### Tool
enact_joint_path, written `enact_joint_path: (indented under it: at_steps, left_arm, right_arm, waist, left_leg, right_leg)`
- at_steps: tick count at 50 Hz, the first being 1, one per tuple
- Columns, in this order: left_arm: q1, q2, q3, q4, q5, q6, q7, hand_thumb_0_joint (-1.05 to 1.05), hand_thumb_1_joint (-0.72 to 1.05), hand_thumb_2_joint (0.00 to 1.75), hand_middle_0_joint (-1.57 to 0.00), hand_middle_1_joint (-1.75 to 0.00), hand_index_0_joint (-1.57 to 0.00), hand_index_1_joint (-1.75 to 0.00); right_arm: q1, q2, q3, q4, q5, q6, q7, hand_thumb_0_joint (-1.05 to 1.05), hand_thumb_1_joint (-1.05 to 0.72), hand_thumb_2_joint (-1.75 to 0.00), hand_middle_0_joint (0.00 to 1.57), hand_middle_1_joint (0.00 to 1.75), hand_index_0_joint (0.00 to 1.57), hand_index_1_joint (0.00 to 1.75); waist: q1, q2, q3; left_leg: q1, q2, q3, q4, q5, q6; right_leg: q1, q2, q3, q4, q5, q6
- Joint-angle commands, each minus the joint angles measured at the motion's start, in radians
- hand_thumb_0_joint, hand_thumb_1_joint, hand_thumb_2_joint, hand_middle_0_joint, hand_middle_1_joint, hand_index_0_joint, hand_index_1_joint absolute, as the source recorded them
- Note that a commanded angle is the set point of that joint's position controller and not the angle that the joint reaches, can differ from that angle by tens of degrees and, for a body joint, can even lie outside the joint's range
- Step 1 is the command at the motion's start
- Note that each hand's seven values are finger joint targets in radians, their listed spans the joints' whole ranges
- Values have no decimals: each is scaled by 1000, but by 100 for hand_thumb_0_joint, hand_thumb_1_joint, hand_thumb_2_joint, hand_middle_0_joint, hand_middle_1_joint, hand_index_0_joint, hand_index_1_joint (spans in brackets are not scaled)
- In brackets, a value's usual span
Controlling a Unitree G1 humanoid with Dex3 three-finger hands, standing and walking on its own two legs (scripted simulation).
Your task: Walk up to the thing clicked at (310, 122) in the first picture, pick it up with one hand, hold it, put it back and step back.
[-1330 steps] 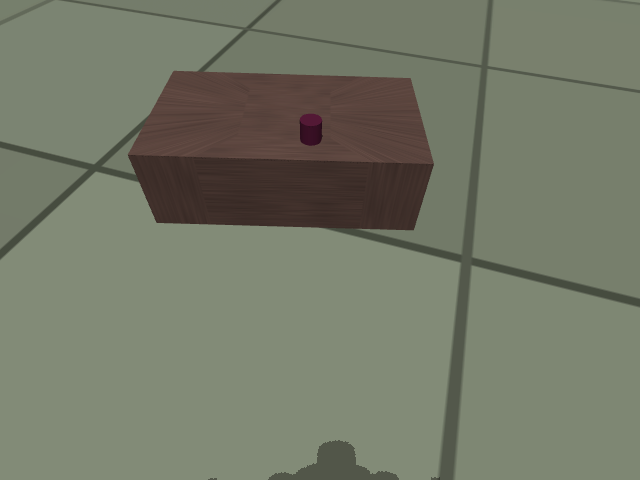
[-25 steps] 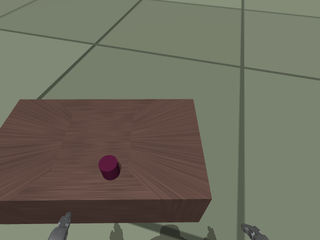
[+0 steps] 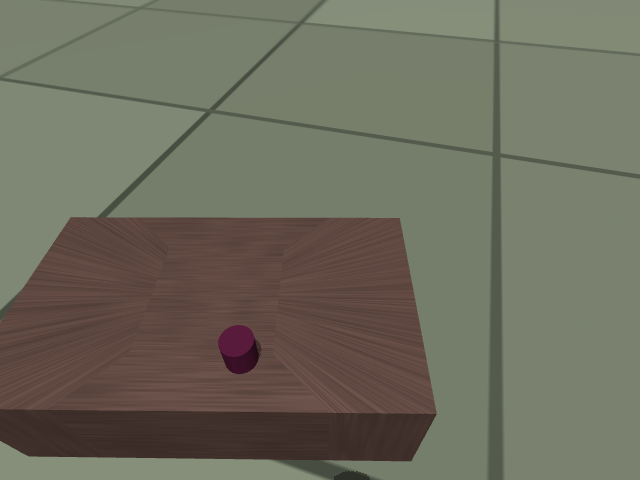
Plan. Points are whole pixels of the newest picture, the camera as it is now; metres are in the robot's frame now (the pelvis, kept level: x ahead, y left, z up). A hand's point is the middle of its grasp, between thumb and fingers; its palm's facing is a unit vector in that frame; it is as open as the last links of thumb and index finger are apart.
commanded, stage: home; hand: left
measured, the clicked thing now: (239, 349) +0.51 +0.20 -0.38
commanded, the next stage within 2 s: stand in 0.92 s
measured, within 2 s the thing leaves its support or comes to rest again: neither
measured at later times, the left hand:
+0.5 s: hand out of the picture +0.04 +0.25 -0.15, palm faces -0.03 -0.93 -0.37, open 17.5 cm
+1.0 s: hand out of the picture +0.08 +0.24 -0.15, palm faces -0.04 -0.93 -0.36, open 17.6 cm
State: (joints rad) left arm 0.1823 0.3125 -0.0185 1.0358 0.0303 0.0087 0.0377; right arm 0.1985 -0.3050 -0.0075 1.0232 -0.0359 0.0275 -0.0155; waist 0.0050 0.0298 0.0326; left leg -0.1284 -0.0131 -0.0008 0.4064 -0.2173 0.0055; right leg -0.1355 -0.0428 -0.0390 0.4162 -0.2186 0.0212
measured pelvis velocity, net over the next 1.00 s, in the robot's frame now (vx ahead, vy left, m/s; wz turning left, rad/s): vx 0.01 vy -0.01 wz -0.01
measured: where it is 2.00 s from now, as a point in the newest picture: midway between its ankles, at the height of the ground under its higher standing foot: outside the picture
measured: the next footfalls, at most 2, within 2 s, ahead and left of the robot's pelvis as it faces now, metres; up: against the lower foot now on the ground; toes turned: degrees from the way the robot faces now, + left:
none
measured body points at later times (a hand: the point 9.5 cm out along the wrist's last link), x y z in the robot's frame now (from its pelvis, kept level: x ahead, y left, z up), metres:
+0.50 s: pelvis +0.00 +0.00 +0.00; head -0.01 -0.02 +0.45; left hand +0.04 +0.29 -0.13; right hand +0.06 -0.30 -0.14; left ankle +0.01 +0.11 -0.74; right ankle +0.01 -0.13 -0.74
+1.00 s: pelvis +0.01 -0.01 +0.01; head +0.02 -0.02 +0.46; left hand +0.08 +0.29 -0.12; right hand +0.07 -0.31 -0.14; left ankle +0.01 +0.11 -0.74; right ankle +0.01 -0.13 -0.74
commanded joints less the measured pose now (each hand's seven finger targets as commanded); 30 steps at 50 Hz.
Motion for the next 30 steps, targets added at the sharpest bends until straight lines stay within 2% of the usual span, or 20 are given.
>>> enact_joint_path:
  at_steps: [1, 2, 5, 6, 7, 10, 13, 16, 19, 27, 30]
  left_arm:
    - [-46, 215, 48, -17, -1, -28, 12, 0, -58, 4, -5, -5, -5, -5]
    - [-50, 212, 47, -13, -1, -28, 10, 0, -57, 4, -5, -5, -5, -5]
    - [-44, 207, 43, 15, -1, -26, 8, 0, -58, 4, -5, -5, -5, -5]
    - [-47, 211, 44, 20, -1, -26, 8, 0, -58, 4, -5, -5, -5, -5]
    - [-50, 209, 43, 25, -1, -27, 7, 0, -60, 3, -5, -4, -5, -4]
    - [-44, 214, 43, 38, 1, -25, 3, 0, -58, 4, -5, -5, -5, -5]
    - [-53, 217, 41, 51, 0, -29, 3, 0, -58, 4, -5, -5, -5, -5]
    - [-51, 216, 37, 56, -3, -34, 2, 0, -58, 4, -5, -5, -5, -5]
    - [-66, 222, 38, 61, -6, -35, 2, 0, -57, 4, -5, -5, -5, -5]
    - [-67, 224, 38, 82, -8, -31, -1, 0, -57, 4, -5, -5, -5, -5]
    - [-75, 228, 40, 85, -10, -30, -3, 0, -58, 4, -5, -5, -5, -5]
  right_arm:
    - [-43, -191, -40, -40, 6, -27, -12, 0, -90, -90, 20, 30, 20, 30]
    - [-43, -198, -40, -34, 7, -30, -12, 0, -90, -90, 20, 30, 20, 30]
    - [-73, -204, -39, -21, 10, -29, -11, 0, -90, -90, 20, 30, 20, 30]
    - [-71, -205, -40, -18, 8, -29, -12, 0, -90, -90, 20, 30, 20, 30]
    - [-68, -202, -36, -11, 8, -26, -9, 0, -90, -90, 20, 30, 20, 30]
    - [-77, -210, -39, -6, 10, -25, -9, 0, -90, -90, 20, 30, 20, 30]
    - [-79, -202, -36, 3, 13, -25, -6, 0, -90, -90, 20, 30, 20, 30]
    - [-82, -207, -32, 11, 15, -28, -4, 0, -90, -90, 20, 30, 20, 30]
    - [-85, -210, -29, 18, 16, -35, -8, 0, -90, -90, 20, 30, 20, 30]
    - [-95, -228, -23, 36, 20, -36, -10, 0, -90, -90, 20, 30, 20, 30]
    - [-90, -227, -23, 44, 19, -34, -8, 0, -90, -90, 20, 30, 20, 30]
  waist:
    - [-1, -23, 1]
    - [-2, -2, -11]
    - [6, -1, 19]
    - [3, -4, 1]
    - [2, -8, 32]
    - [2, 2, 15]
    - [-2, -31, 6]
    - [-1, -32, -10]
    - [-4, -10, -45]
    - [2, -17, -28]
    - [0, -30, -5]
  left_leg:
    - [-40, 103, -112, -122, 78, 0]
    - [-27, 107, -113, -129, 85, 1]
    - [-38, 109, -121, -148, 23, 0]
    - [-36, 108, -119, -148, 13, 2]
    - [-62, 105, -121, -158, -17, 0]
    - [-54, 109, -125, -163, -61, 4]
    - [-54, 103, -115, -146, -24, 4]
    - [-27, 104, -110, -132, 20, 6]
    - [3, 116, -107, -133, 102, 7]
    - [-4, 118, -105, -149, 99, 6]
    - [-20, 113, -104, -152, 62, 4]
  right_leg:
    - [8, -76, 89, -110, 47, -26]
    - [11, -76, 88, -106, 68, -27]
    - [-9, -72, 82, -115, 33, -25]
    - [-5, -72, 83, -118, 22, -24]
    - [-17, -68, 83, -124, -7, -21]
    - [-30, -64, 81, -124, -27, -24]
    - [-21, -75, 98, -145, -46, -25]
    - [-14, -83, 106, -151, -17, -27]
    - [16, -91, 104, -132, 95, -33]
    - [27, -86, 96, -136, 98, -33]
    - [9, -84, 101, -149, 35, -32]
